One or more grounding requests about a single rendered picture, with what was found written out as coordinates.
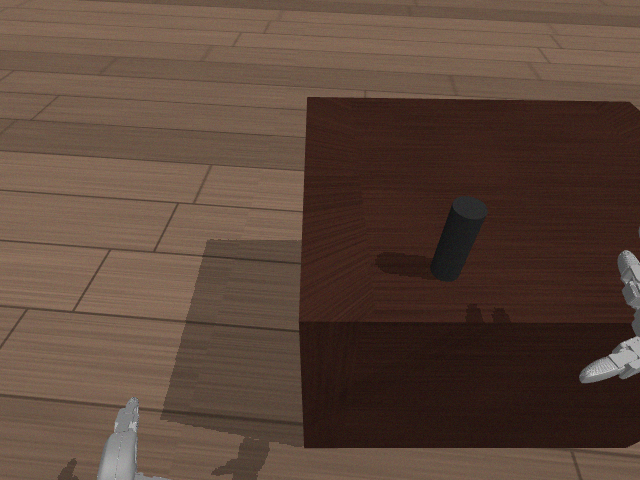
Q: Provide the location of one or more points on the can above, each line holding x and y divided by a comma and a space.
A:
462, 226

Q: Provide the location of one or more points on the right robot hand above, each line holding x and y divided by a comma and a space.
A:
625, 358

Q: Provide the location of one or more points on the left robot hand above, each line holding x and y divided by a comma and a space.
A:
119, 456

